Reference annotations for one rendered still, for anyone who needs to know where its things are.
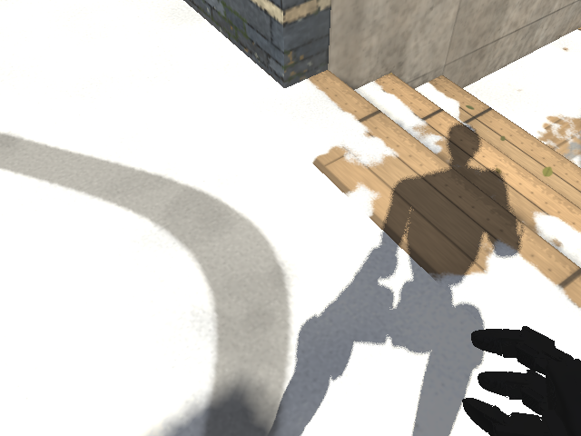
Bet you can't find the robot right hand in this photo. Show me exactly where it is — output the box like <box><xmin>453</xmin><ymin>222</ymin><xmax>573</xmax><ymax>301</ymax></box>
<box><xmin>462</xmin><ymin>326</ymin><xmax>581</xmax><ymax>436</ymax></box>

